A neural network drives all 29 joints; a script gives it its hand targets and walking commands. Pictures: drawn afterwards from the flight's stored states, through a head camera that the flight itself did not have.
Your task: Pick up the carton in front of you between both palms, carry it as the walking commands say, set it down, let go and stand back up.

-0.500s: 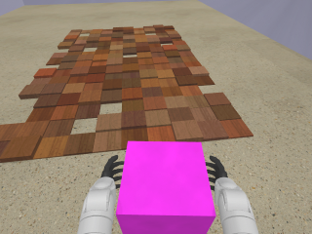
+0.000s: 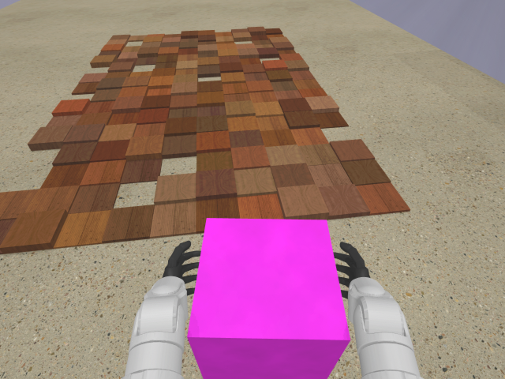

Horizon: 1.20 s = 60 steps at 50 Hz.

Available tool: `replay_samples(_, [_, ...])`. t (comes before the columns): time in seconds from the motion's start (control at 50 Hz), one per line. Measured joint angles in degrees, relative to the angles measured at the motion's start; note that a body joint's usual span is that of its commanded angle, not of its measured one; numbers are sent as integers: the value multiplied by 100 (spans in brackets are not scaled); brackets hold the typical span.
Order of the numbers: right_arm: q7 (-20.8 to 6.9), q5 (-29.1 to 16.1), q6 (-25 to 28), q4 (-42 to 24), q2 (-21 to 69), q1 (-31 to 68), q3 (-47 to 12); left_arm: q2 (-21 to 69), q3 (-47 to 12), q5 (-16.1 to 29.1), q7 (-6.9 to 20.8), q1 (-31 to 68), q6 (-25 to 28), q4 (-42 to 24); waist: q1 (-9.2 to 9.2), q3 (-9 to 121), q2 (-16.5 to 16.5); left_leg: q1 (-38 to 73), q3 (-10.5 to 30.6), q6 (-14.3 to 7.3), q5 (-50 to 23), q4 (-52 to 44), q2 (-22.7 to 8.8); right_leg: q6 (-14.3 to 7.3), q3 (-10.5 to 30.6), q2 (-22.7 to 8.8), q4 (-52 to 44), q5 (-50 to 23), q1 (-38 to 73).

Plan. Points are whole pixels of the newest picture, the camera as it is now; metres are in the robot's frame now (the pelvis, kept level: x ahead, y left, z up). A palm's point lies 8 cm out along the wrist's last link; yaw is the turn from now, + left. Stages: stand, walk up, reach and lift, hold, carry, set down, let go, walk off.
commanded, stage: reach and lift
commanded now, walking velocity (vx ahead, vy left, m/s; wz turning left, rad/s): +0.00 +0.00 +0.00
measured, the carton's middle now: (264, 306) +0.30 +0.00 -0.05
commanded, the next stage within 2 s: hold in 0.42 s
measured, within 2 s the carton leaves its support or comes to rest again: neither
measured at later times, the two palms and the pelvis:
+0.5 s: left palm (171, 281) +0.29 +0.15 +0.04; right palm (360, 283) +0.29 -0.15 +0.04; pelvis +0.01 +0.00 +0.00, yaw +0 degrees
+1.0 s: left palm (169, 282) +0.28 +0.15 +0.05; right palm (362, 283) +0.28 -0.15 +0.05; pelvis -0.01 +0.00 +0.00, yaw +0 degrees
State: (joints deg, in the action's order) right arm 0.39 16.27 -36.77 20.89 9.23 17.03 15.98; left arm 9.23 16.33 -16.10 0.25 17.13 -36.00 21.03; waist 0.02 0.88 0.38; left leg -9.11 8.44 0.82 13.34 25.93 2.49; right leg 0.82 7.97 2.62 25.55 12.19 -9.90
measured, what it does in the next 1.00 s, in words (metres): stands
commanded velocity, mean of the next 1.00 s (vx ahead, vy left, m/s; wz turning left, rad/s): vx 0.00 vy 0.00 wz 0.00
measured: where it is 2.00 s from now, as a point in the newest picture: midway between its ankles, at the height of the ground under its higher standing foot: outside the picture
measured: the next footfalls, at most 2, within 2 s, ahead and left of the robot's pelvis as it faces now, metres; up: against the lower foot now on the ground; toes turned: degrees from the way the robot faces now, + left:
none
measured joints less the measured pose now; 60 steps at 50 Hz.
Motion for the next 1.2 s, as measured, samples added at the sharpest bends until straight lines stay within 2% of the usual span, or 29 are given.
replay_samples(0.44, [26,-122,-353,-456,-75,-289,-322,-69,-344,112,-42,-280,-363,-452,1,9,-5,341,-26,-27,-56,-278,-15,0,-4,-35,-286,-55,345])
replay_samples(0.58, [62,-229,-607,-859,-102,-421,-488,-99,-505,231,-76,-420,-615,-860,-8,47,-5,500,-27,-26,-122,-406,-26,0,-8,-43,-413,-121,504])
replay_samples(0.72, [2,-80,-746,-653,-57,-210,-328,-54,-335,83,-11,-210,-747,-648,-9,-34,0,555,-28,-22,-133,-353,-25,-4,-26,-39,-366,-134,565])
replay_samples(0.96, [-21,-32,-674,-575,-14,-30,-171,-10,-179,32,16,-28,-671,-562,-4,-116,-3,433,-36,-14,-120,-218,-19,-2,-53,-36,-229,-116,445])
replay_samples(1.2, [-24,-45,-713,-674,-40,-141,-284,-38,-292,30,25,-142,-717,-671,-3,-89,-11,521,-55,-21,-128,-339,-30,-7,-58,-49,-338,-119,527])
